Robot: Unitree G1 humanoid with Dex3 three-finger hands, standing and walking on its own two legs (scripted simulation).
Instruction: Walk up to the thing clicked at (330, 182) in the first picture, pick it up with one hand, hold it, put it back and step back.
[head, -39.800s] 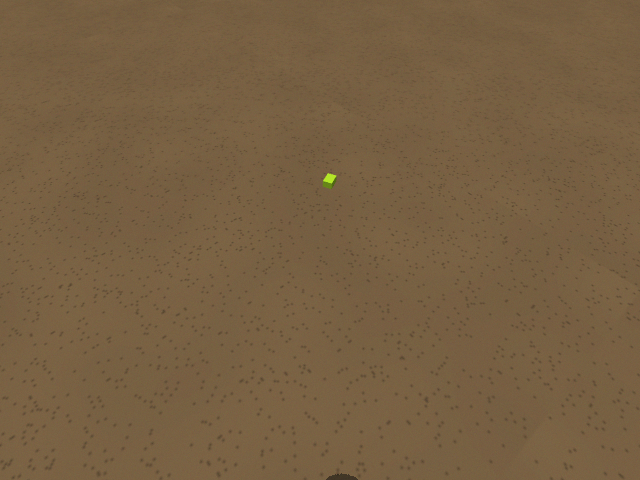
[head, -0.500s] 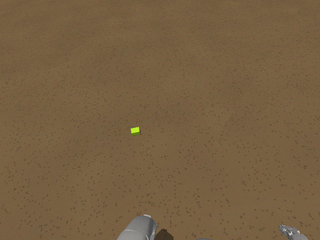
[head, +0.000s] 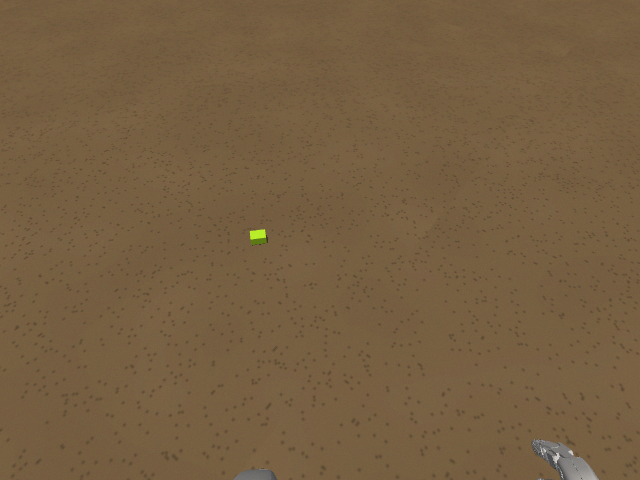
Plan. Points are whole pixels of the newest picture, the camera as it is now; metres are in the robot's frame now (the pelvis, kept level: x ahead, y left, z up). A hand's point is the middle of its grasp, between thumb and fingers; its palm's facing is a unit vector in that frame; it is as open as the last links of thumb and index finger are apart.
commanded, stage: step back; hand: left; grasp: from above
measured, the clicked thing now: (258, 237) +1.07 +0.27 -0.74
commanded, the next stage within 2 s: stand in 0.88 s
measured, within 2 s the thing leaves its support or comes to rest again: neither
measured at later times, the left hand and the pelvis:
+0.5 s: hand out of the picture +0.04 +0.34 -0.14, palm faces +0.02 -0.92 -0.40, open 7.4 cm; pelvis +0.01 +0.05 +0.01, yaw +2 degrees
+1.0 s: hand (134, 457) +0.17 +0.27 -0.13, palm faces +0.02 -0.94 -0.34, open 7.4 cm; pelvis +0.04 +0.03 +0.01, yaw +1 degrees
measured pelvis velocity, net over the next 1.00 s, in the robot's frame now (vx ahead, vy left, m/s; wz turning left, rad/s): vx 0.04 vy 0.03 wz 0.03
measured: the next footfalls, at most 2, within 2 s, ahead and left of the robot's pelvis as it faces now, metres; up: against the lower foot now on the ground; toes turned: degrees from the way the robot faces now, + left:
left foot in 0.32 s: +0.05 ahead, +0.16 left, +0.00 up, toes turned +1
right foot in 0.70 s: +0.15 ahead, -0.09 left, +0.00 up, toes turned -1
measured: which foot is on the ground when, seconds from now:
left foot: down 0.00-0.02, up 0.04-0.30, down 0.32-1.00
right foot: down 0.00-0.36, up 0.38-0.68, down 0.70-1.00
